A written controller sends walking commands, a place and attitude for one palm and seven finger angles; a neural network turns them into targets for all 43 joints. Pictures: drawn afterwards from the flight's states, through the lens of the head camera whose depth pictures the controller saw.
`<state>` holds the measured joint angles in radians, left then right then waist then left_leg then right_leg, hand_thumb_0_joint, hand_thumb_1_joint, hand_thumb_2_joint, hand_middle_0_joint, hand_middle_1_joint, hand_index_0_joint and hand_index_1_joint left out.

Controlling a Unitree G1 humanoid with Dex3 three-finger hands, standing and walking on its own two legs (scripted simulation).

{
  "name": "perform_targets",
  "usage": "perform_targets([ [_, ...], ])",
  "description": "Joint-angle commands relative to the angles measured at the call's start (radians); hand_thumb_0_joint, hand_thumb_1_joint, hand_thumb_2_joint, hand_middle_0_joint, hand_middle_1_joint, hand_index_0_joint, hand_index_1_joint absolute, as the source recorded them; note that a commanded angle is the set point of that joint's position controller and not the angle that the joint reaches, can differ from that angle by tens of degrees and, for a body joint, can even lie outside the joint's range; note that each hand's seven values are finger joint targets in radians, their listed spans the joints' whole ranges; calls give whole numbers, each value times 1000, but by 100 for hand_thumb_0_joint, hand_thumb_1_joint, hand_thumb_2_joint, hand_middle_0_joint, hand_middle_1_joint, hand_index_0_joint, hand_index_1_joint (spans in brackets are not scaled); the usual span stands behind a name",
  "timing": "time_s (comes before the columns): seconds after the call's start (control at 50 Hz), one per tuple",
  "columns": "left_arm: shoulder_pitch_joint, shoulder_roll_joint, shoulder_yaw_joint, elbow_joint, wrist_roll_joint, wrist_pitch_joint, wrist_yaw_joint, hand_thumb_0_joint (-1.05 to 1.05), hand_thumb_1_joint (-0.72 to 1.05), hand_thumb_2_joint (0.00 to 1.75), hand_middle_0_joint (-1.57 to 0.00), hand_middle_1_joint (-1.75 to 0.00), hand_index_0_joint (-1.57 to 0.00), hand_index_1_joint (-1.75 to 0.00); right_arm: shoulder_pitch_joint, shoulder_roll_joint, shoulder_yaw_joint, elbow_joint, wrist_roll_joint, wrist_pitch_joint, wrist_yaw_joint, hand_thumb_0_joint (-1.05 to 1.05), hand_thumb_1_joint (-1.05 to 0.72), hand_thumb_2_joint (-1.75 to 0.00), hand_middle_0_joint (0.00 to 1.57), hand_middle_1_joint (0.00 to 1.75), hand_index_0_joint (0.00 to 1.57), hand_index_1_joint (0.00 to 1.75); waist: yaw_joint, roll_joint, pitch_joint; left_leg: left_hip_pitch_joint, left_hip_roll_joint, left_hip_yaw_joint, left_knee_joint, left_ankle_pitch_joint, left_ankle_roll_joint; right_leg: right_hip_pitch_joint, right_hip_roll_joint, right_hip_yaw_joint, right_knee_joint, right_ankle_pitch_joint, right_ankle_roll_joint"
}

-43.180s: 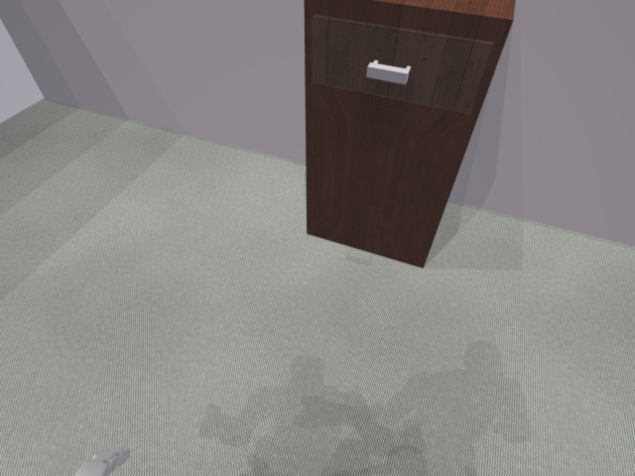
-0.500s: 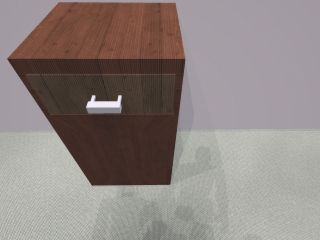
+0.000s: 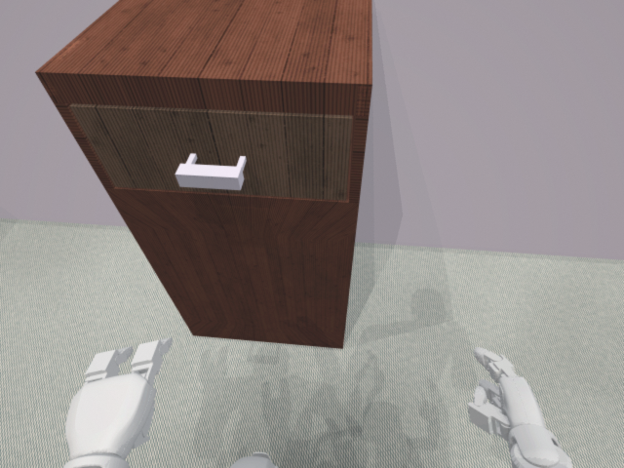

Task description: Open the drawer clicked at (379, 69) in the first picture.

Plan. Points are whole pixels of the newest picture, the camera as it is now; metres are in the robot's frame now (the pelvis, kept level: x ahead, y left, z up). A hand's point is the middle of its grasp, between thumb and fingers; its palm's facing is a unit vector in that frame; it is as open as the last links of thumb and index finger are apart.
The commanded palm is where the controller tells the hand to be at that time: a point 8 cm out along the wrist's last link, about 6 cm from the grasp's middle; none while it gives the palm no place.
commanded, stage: raise the hand with hooked fingers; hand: left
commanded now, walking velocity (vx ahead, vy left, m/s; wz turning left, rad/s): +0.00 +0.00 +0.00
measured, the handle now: (213, 168) +0.55 +0.25 +0.05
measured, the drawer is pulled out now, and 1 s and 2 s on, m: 0.00 0.00 0.00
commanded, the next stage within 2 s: move the hooked fingers above the handle in 1.46 s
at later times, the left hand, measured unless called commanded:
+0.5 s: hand (138, 317) +0.26 +0.26 +0.06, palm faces -0.04 -0.13 -0.99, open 11.6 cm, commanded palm +0.25 +0.26 +0.13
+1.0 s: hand (103, 223) +0.33 +0.29 +0.15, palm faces +0.11 -0.07 -0.99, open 13.7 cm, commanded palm +0.29 +0.29 +0.22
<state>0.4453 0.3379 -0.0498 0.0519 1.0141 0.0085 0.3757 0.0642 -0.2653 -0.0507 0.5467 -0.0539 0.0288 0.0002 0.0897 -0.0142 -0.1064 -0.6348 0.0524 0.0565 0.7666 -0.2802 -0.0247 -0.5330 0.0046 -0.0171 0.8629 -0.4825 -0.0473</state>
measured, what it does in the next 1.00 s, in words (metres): shifts its weight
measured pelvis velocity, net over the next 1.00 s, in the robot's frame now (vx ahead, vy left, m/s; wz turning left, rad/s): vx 0.02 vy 0.06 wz -0.01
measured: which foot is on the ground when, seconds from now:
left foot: down 0.00-1.00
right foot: down 0.00-1.00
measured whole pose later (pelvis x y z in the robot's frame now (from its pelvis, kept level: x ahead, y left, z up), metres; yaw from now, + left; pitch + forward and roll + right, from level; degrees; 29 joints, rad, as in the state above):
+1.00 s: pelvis +0.02 +0.06 +0.03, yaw -1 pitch +1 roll +0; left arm -0.10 0.52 -0.07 -0.06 0.90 0.14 0.01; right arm 0.06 -0.20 0.03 0.60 0.01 0.14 -0.03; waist 0.07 0.08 -0.02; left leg -0.35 -0.02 0.01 0.55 -0.22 0.03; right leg -0.20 -0.04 0.01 0.54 -0.36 0.03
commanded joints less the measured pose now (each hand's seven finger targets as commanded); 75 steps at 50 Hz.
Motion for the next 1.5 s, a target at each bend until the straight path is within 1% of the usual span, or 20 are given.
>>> perform_targets([
  [0.0,-406,299,192,-445,37,-109,111,0,36,67,-24,-64,-24,-64,-102,-54,-16,-123,-37,-30,-25,0,-90,-90,20,30,20,30,-54,75,-217,219,-105,-36,84,84,66,-70,-11,194,-200,229,3],
  [0.08,-411,260,146,-446,-20,-194,115,0,27,63,-25,-70,-25,-70,-67,-63,-19,-94,-39,-60,-41,0,-90,-90,20,30,20,30,-92,122,-223,281,-95,-67,139,81,73,-172,-4,171,-173,218,-4],
  [0.12,-386,264,152,-388,-15,-190,105,0,22,61,-25,-74,-25,-74,-74,-61,-14,-88,-44,-53,-37,0,-90,-90,20,30,20,30,-91,70,-182,246,-97,-71,141,84,74,-170,-2,168,-180,253,0],
  [0.18,-292,285,190,-244,-12,-99,72,0,15,58,-25,-78,-25,-78,-88,-58,-7,-90,-24,-16,-27,0,-90,-90,20,30,20,30,-42,9,-169,164,-98,-58,79,104,67,-41,-5,150,-188,373,17],
  [0.24,-151,275,193,-183,-66,48,-10,0,8,55,-26,-82,-26,-82,-99,-60,1,-115,19,25,-25,0,-90,-90,20,30,20,30,6,-65,-208,152,-102,-38,-6,168,55,156,-11,144,-189,611,39],
  [0.3,-96,314,222,-192,-128,102,-102,0,1,52,-26,-87,-26,-87,-120,-71,20,-125,34,28,-30,0,-90,-90,20,30,20,30,13,-139,-197,154,-108,-27,-46,175,52,287,-36,153,-188,803,69],
  [0.34,-121,305,198,-284,-134,79,-151,0,-3,50,-27,-90,-27,-90,-117,-71,22,-121,28,24,-33,0,-90,-90,20,30,20,30,1,-121,-179,189,-106,-24,-72,198,57,299,-45,125,-196,852,79],
  [0.4,-247,309,188,-432,-129,-9,-165,0,-10,47,-27,-94,-27,-94,-114,-72,17,-121,14,1,-46,0,-90,-90,20,30,20,30,-13,-51,-176,253,-101,-28,-89,210,65,258,-35,97,-238,727,65],
  [0.48,-311,328,246,-426,-92,-115,-90,0,-20,43,-28,-100,-28,-100,-65,-66,-7,-79,-7,-18,-47,0,-90,-90,20,30,20,30,-20,20,-174,333,-96,-32,-83,264,67,169,-14,51,-242,606,41],
  [0.54,-356,344,284,-395,-67,-96,-27,0,-27,40,-28,-105,-28,-105,-62,-66,-24,-68,0,-7,-34,0,-90,-90,20,30,20,30,-9,53,-217,360,-96,-29,-88,282,58,162,-6,30,-231,564,26],
  [0.6,-402,328,265,-349,-76,-7,-15,0,-34,37,-29,-110,-29,-110,-65,-76,-33,-69,23,13,-18,0,-90,-90,20,30,20,30,-9,95,-246,399,-85,-34,-106,328,49,167,9,-3,-230,527,18],
  [0.7,-527,282,124,-336,-114,143,-131,0,-45,32,-30,-117,-30,-117,-96,-89,-26,-85,58,43,-12,0,-90,-90,20,30,20,30,-28,69,-207,448,-70,-50,-174,367,47,205,18,-17,-278,480,25],
  [0.76,-604,297,83,-360,-111,175,-221,0,-50,30,-30,-120,-30,-120,-102,-89,-9,-98,61,59,-22,0,-90,-90,20,30,20,30,-34,49,-174,478,-64,-64,-217,374,51,222,20,-24,-311,445,27],
  [0.9,-826,434,168,-340,-79,129,-320,0,-50,30,-30,-120,-30,-120,-113,-78,32,-88,59,77,-38,0,-90,-90,20,30,20,30,-15,109,-150,533,-58,-86,-295,309,41,256,33,-27,-377,331,13],
  [1.04,-910,399,136,-234,-142,100,-375,0,-50,30,-30,-120,-30,-120,-101,-80,37,-66,68,66,-38,0,-90,-90,20,30,20,30,-20,86,-124,543,-63,-76,-347,231,38,286,28,-30,-435,300,19],
  [1.1,-817,341,97,-178,-144,105,-414,0,-50,30,-30,-120,-30,-120,-99,-87,32,-76,73,62,-27,0,-90,-90,20,30,20,30,-17,53,-102,529,-68,-69,-355,214,40,290,33,-29,-454,294,21],
  [1.16,-821,352,90,-247,-146,78,-434,0,-50,30,-30,-120,-30,-120,-95,-93,29,-84,69,60,-24,0,-90,-90,20,30,20,30,-19,50,-114,533,-69,-63,-362,210,45,307,24,-24,-461,298,23],
  [1.3,-887,476,236,-336,-145,-40,-347,0,-50,30,-30,-120,-30,-120,-89,-86,22,-65,59,22,-38,0,-90,-90,20,30,20,30,5,98,-135,542,-80,-71,-362,185,53,318,31,-19,-478,265,19],
  [1.4,-887,446,242,-248,-151,-19,-282,0,-50,30,-30,-120,-30,-120,-88,-85,12,-35,72,13,-31,0,-90,-90,20,30,20,30,5,107,-126,531,-80,-52,-355,191,45,310,26,-15,-483,264,21],
  [1.48,-852,365,136,-176,-147,49,-306,0,-50,30,-30,-120,-30,-120,-98,-93,13,-38,78,23,-28,0,-90,-90,20,30,20,30,-9,47,-105,510,-82,-35,-362,170,47,305,14,-9,-487,269,32],
])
